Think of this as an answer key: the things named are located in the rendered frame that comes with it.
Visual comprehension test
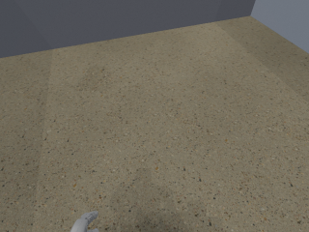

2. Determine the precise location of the left robot hand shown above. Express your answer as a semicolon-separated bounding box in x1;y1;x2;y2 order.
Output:
70;211;99;232

